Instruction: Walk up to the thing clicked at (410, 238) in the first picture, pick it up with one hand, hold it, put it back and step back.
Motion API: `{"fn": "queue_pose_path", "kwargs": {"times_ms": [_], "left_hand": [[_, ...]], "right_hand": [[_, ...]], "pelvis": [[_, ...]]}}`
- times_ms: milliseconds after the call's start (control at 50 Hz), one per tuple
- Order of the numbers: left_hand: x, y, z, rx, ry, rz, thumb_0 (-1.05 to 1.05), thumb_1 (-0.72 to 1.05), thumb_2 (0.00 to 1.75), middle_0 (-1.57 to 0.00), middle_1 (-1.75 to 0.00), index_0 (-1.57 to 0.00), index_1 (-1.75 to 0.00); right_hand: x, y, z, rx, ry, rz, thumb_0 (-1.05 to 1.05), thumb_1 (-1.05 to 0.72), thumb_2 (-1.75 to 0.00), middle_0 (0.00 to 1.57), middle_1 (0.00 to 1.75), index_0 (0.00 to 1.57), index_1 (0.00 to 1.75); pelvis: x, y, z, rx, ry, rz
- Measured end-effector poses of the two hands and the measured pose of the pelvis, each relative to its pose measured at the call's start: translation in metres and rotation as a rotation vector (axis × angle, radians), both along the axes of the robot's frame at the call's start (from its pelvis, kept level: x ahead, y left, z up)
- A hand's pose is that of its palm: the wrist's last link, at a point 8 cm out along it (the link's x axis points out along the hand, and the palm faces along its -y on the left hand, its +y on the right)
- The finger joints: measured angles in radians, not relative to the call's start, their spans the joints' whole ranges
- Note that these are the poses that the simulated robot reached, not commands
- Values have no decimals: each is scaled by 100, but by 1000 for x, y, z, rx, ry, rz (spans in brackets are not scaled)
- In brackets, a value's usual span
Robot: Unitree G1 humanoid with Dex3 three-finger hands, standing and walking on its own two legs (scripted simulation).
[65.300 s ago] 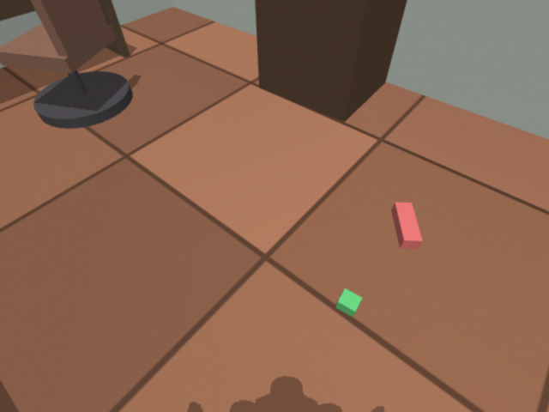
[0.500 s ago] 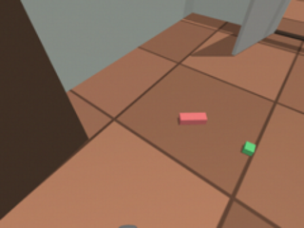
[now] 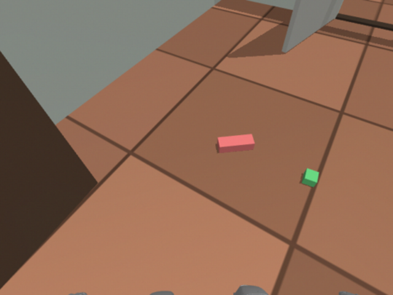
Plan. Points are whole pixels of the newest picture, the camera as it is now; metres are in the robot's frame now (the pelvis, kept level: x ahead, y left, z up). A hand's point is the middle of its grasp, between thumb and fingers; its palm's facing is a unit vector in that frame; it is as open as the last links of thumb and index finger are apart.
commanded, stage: step back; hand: right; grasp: from above
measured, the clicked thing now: (235, 143) +1.02 -0.20 -0.73
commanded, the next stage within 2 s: stand in 0.08 s
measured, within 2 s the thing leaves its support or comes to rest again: neither
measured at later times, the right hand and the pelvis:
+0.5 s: hand out of the picture +0.09 -0.26 -0.14, palm faces -0.04 +0.94 -0.33, open 7.4 cm; pelvis +0.00 -0.01 +0.02, yaw +1 degrees
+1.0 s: hand out of the picture +0.08 -0.25 -0.14, palm faces -0.07 +0.94 -0.33, open 7.4 cm; pelvis +0.00 +0.00 +0.02, yaw +1 degrees
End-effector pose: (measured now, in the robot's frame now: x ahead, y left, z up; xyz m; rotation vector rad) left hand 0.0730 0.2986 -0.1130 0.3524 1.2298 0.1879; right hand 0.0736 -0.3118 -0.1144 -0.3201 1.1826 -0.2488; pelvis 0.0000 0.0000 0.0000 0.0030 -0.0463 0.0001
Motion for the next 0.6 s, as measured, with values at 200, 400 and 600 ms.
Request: {"fn": "queue_pose_path", "kwargs": {"times_ms": [200,400,600], "left_hand": [[47,-21,14,-45,-122,-14,0,90,90,-21,-30,-21,-30],[37,-18,24,-45,-114,3,0,90,90,-21,-30,-21,-30],[-2,-8,20,-33,-24,58,0,90,90,-21,-30,-21,-30]], "right_hand": [[10,4,7,29,17,37,1,-91,-90,20,30,20,30],[14,8,15,45,8,55,1,-91,-90,21,30,20,30],[2,8,16,41,52,63,1,-91,-90,21,30,20,30]], "pelvis": [[9,-8,11,9,-3,13],[5,-9,21,2,-15,16],[1,-8,24,0,-13,20]]}}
